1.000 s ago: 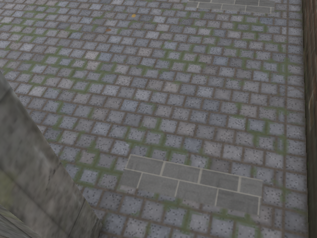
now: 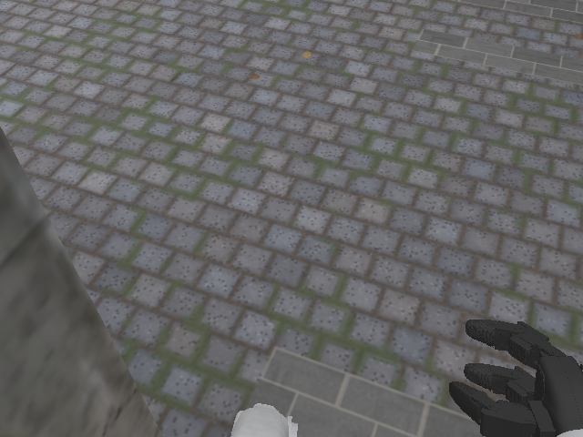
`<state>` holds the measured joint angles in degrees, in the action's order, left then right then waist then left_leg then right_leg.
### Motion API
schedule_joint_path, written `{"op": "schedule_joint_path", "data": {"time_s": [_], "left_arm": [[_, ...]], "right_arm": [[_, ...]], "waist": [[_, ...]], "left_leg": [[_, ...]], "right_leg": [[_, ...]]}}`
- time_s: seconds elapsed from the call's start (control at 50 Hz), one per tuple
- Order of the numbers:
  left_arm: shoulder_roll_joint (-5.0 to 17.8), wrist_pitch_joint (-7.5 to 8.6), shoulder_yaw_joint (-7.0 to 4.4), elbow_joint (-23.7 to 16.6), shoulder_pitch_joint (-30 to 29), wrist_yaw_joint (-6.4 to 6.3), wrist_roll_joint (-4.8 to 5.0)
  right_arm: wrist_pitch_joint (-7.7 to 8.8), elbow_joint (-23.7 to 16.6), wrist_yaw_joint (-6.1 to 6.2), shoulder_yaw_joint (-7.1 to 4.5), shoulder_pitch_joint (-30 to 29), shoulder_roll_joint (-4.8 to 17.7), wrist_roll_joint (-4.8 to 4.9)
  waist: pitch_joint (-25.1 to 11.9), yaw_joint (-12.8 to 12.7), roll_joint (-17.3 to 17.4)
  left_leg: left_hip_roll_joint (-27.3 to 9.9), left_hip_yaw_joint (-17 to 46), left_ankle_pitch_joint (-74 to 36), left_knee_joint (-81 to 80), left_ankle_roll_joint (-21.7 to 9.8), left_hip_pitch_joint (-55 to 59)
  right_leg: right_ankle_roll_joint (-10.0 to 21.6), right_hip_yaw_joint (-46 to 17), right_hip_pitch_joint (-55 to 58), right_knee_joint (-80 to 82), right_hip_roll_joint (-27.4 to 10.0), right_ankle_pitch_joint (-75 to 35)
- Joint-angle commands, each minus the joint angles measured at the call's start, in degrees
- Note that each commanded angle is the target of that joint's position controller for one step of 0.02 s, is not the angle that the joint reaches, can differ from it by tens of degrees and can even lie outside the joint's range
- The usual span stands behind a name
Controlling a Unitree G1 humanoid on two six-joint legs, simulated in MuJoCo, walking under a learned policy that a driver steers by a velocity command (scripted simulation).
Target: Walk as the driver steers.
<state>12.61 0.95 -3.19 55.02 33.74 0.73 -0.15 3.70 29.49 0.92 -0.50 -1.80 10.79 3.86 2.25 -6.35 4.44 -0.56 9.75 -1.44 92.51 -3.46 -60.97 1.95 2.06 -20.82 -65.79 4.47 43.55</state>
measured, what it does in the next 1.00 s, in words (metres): goes down, turning right: left foot 0.21 m lower, then right foot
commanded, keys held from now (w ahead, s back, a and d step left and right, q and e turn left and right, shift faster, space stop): w+shift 0.38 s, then w+e+shift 0.62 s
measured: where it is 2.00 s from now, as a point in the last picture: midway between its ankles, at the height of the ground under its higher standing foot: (470, 219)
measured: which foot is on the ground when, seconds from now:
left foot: up 0.00-0.18, down 0.20-0.68, up 0.70-1.00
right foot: down 0.00-0.18, up 0.20-0.66, down 0.68-1.00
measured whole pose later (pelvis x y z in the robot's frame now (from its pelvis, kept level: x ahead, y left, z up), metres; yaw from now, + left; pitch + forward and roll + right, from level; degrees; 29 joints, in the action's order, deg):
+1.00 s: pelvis +0.88 -0.18 -0.13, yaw -29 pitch +2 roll +1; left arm 9.0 5.2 -2.7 47.3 32.0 0.1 2.0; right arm 10.2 31.5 -1.3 -1.5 -10.5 13.1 0.7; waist 1.0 -7.1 1.6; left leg -2.0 6.5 -7.4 31.7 0.6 -41.0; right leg 6.8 -12.9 5.1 -20.0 6.1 25.0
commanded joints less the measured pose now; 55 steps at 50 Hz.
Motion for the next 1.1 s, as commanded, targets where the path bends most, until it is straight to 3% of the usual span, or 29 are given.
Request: {"op": "schedule_joint_path", "data": {"time_s": [0.02, 0.04, 0.08, 0.14, 0.18, 0.2, 0.22, 0.24, 0.26, 0.28, 0.3, 0.32, 0.34, 0.38, 0.42, 0.46, 0.5, 0.56, 0.64, 0.68, 0.7, 0.72, 0.74, 0.78, 0.86, 0.94, 1.04, 1.08, 1.1], "left_arm": [[10.1, 5.23, -1.0, -13.7, -24.4, -4.17, 2.01], [7.9, 5.66, -0.3, -12.0, -18.5, -5.1, 2.64], [4.2, 3.94, -0.37, -6.7, -7.5, -5.51, 2.78], [2.3, 1.7, -1.49, -3.4, -5.6, -4.5, -0.48], [1.8, 1.54, -1.08, -3.4, -7.9, -2.46, -0.71], [-1.4, 2.98, -0.69, -2.2, -12.0, -0.53, -0.7], [-2.8, 4.18, -0.3, -6.9, -14.5, -0.39, -1.18], [-6.2, 5.39, 0.86, -8.8, -7.2, -0.51, 0.44], [-10.3, 5.65, 2.68, -9.6, -0.3, -0.15, 3.16], [-8.9, 5.19, 2.87, -10.3, -7.9, -0.54, 3.13], [-9.5, 2.93, 2.91, -11.9, -15.3, -0.69, 3.29], [-10.9, 1.23, 3.95, -13.5, -16.8, -1.01, 1.74], [-10.1, 0.22, 3.79, -13.7, -17.9, -1.03, 0.67], [-7.6, -0.21, 3.25, -16.3, -20.3, -1.21, 1.24], [-4.4, 0.19, 2.72, -18.5, -23.7, -1.5, 2.79], [-5.5, -0.46, 3.1, -18.8, -24.8, -1.85, 3.22], [-4.1, 0.2, 3.8, -22.4, -32.3, -1.67, 0.88], [-3.1, 1.52, 3.76, -26.5, -43.2, 0.57, 1.55], [3.0, 2.75, -0.76, -23.6, -25.2, 3.76, 3.37], [10.2, 1.92, -4.14, -15.0, 0.9, 2.76, 4.18], [9.3, 1.56, -2.73, -11.7, 0.8, 2.83, 1.84], [8.5, 3.53, -1.18, -15.5, -4.7, 3.08, -0.6], [3.8, 3.89, -1.1, -14.6, -0.5, 2.86, -0.69], [4.4, 5.78, -1.13, -14.0, -7.9, 2.71, 0.07], [2.5, 5.63, -0.28, -13.8, -10.4, 0.74, 1.88], [6.7, 5.6, -1.93, -14.4, -11.4, -1.41, 2.04], [7.0, 4.85, -2.99, -11.8, -5.0, -1.25, 1.66], [9.5, 3.28, -3.77, -12.5, -8.7, -0.29, -1.03], [5.3, 3.65, -2.19, -15.4, -13.8, -0.11, -2.61]], "right_arm": [[-0.42, -5.4, -2.6, -3.35, 1.5, 12.6, -1.49], [-0.08, -7.1, -3.28, -2.7, -3.6, 10.3, -2.48], [0.05, -7.5, -4.21, -1.11, -8.7, 5.8, -0.31], [-2.15, -2.1, -4.75, -3.02, 1.9, 8.8, 3.07], [-3.18, 7.8, -3.52, -5.69, 24.1, 11.8, -0.82], [-2.73, 15.2, -4.58, -5.47, 41.8, 8.8, -2.52], [-2.49, 20.0, -5.22, -4.96, 46.9, 8.6, -1.92], [-0.89, 18.7, -5.31, -4.55, 41.4, 7.7, -0.61], [0.66, 22.0, -4.73, -7.32, 40.4, 14.1, -0.55], [1.13, 22.6, -3.68, -7.44, 37.4, 12.2, -1.68], [1.04, 22.3, -2.01, -5.5, 30.6, 5.4, -4.3], [1.51, 22.2, -0.61, -4.77, 24.5, 5.1, -3.55], [2.2, 22.4, 0.71, -4.72, 21.8, 5.4, -3.87], [2.03, 23.4, 2.64, -4.37, 20.6, 6.2, -3.88], [2.19, 22.4, 3.94, -5.53, 20.6, 10.5, -3.57], [2.63, 23.9, 4.94, -6.38, 27.5, 11.4, -1.77], [2.74, 24.6, 5.5, -5.26, 32.1, 6.2, -0.69], [1.67, 24.0, 4.39, -4.7, 33.4, 4.6, -1.7], [0.54, 23.8, 1.82, -5.11, 30.5, 14.0, -5.84], [2.23, 21.1, 0.25, -5.53, 18.3, 16.7, -4.29], [5.11, 17.5, -0.71, -2.96, 13.9, 4.4, -5.29], [8.13, 12.9, -1.45, -1.72, 24.0, 0.9, -2.88], [9.17, 11.2, -0.95, -2.58, 14.8, 6.4, -1.6], [8.87, 8.7, -0.14, -2.35, 6.4, 5.5, -2.03], [6.63, 6.3, -0.96, -2.73, 5.9, 6.2, -3.83], [6.91, 0.1, -2.57, -1.57, -10.2, 4.4, -3.59], [6.37, -2.2, -1.38, -4.21, -9.4, 10.5, -2.68], [6.72, -0.4, -0.49, -6.45, 6.7, 13.4, -1.96], [5.9, 3.3, 0.47, -7.01, 25.0, 16.1, -2.98]], "waist": [[5.9, 12.3, -4.3], [6.2, 7.9, -2.6], [6.7, 1.2, -2.3], [6.6, 2.3, -12.4], [-2.4, 13.3, -0.6], [-4.7, 23.3, 4.4], [-0.3, 22.2, 17.9], [-2.6, 13.5, 27.8], [-11.2, 7.4, 25.1], [-8.4, 8.6, 15.3], [-2.3, 5.8, -4.3], [3.3, 2.3, -8.8], [6.0, 1.2, -7.9], [5.9, -1.0, 3.0], [8.0, 0.8, 7.2], [8.7, 4.0, 2.0], [11.2, 8.1, -0.2], [12.0, 13.1, 1.2], [-4.5, 0.5, 5.4], [-9.2, -14.3, 2.3], [-6.4, -8.0, -19.3], [-18.7, 2.7, -30.4], [-18.2, -2.6, -20.6], [-4.3, 2.3, -7.3], [-0.2, 7.8, -3.2], [6.7, 4.7, -4.4], [0.6, 4.5, -8.0], [-7.8, 15.7, -15.3], [-18.0, 23.6, -14.9]], "left_leg": [[-7.2, 2.3, -34.5, -25.5, 3.2, 16.4], [-6.8, -0.5, -36.3, -35.0, 3.2, 18.2], [-7.1, -1.1, -25.9, -46.9, 4.1, 17.1], [-12.7, 0.5, -15.0, -59.0, 0.6, 23.2], [-6.5, -8.7, -8.1, -61.3, -3.4, 56.7], [-6.3, -8.9, -6.3, -49.9, -6.5, 76.0], [-3.3, -6.8, -8.3, -48.1, -1.6, 73.3], [-7.0, 5.0, -4.8, -48.6, -4.3, 74.6], [-22.3, 27.4, 28.9, -62.7, -11.1, 74.7], [-25.8, 44.4, 50.4, -71.0, -12.5, 68.8], [-24.3, 44.8, 52.6, -72.8, -11.5, 53.7], [-24.6, 44.8, 49.9, -69.9, -10.3, 41.6], [-23.4, 39.8, 46.0, -67.5, -8.8, 35.3], [-14.7, 23.9, 43.3, -67.6, -7.0, 25.5], [-15.3, 15.7, 45.8, -72.6, -7.3, 22.5], [-18.5, 13.5, 42.9, -73.8, -8.2, 34.3], [-17.4, 9.0, 37.8, -78.1, -6.8, 48.4], [-15.8, -3.7, 18.4, -84.8, -5.2, 54.7], [-14.2, -16.7, -56.7, -60.1, -4.3, 61.7], [-7.9, -18.7, -42.4, -24.5, -1.4, 48.9], [1.4, -14.1, 28.4, 1.2, -1.6, 28.8], [3.5, -1.9, 32.7, 4.3, -3.5, 15.7], [1.8, 0.2, 28.1, -1.5, -4.5, 14.3], [-2.0, -1.1, 20.6, -13.7, -3.3, 15.3], [-3.4, -1.8, 14.4, -30.3, 1.7, 17.8], [1.7, -10.6, -3.6, -60.4, 5.1, 32.7], [3.4, -8.7, -10.4, -64.8, 3.5, 44.7], [2.9, -11.2, -3.5, -59.4, 1.6, 60.4], [-5.9, -2.7, -4.1, -52.7, -1.5, 82.0]], "right_leg": [[10.6, -29.5, -22.5, 23.5, -12.3, 5.0], [10.0, -25.1, -16.6, 21.2, -9.8, 3.4], [11.2, -26.4, -2.9, 16.7, -9.6, -2.0], [9.5, -25.4, 5.4, 3.8, -11.9, -12.9], [3.7, -10.1, -6.8, -24.2, -4.3, -21.6], [-0.1, -4.3, -26.2, -57.8, 5.3, -4.6], [1.3, -7.5, -37.2, -66.9, 5.5, 3.3], [3.8, -14.2, -46.8, -64.2, 3.4, -2.1], [6.9, -19.6, -51.2, -54.5, -1.1, -14.2], [7.1, -18.6, -53.9, -50.1, -5.8, -21.2], [4.3, -16.8, -50.7, -42.6, -6.4, -30.6], [2.3, -19.1, -47.9, -38.5, -8.0, -34.5], [0.6, -20.5, -47.2, -34.9, -9.3, -35.4], [-1.4, -14.6, -37.6, -26.7, -10.0, -31.2], [-3.1, -12.3, -34.6, -21.9, -9.3, -33.7], [-3.5, -12.5, -42.1, -21.2, -11.2, -32.3], [-2.5, -12.4, -50.1, -11.9, -14.1, -33.9], [-0.4, -2.4, -37.9, 5.4, -12.8, -37.8], [6.1, 10.4, 3.4, 15.7, 1.0, -34.1], [11.9, 1.9, 30.4, 34.4, -3.3, -50.5], [12.6, -10.2, 38.1, 28.6, -8.2, -54.6], [23.6, -39.4, 46.9, 35.2, -17.1, -29.8], [22.3, -43.3, 45.4, 44.8, -17.2, -18.3], [18.0, -34.3, 29.2, 48.5, -13.7, -30.3], [16.8, -28.5, 18.0, 51.5, -10.2, -36.8], [12.3, -20.2, -1.5, 55.4, -4.7, -40.5], [7.7, -23.0, 10.1, 48.2, -7.8, -53.4], [4.7, -21.0, 9.7, 25.5, -6.9, -78.3], [1.9, -19.9, -2.8, 3.6, -5.3, -72.5]]}}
